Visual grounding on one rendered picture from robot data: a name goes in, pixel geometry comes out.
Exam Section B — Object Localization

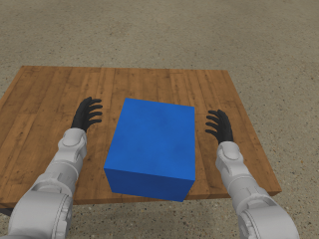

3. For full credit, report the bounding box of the robot left upper arm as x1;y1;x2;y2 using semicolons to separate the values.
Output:
0;190;74;239

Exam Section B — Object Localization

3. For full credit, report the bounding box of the carton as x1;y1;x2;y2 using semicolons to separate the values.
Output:
104;98;195;202

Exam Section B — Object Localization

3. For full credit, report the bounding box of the left robot hand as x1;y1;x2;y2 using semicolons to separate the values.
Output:
71;97;103;133

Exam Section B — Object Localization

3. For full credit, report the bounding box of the robot left forearm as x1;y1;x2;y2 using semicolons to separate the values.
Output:
8;127;88;234

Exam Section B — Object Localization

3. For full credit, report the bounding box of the robot right forearm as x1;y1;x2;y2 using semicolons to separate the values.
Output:
215;141;300;239

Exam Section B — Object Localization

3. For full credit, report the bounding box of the robot right upper arm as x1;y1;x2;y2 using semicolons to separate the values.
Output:
237;205;298;239

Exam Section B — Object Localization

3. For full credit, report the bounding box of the table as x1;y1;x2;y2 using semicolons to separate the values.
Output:
0;65;282;217

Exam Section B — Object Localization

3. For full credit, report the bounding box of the right robot hand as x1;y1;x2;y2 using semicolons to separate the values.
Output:
205;109;234;145

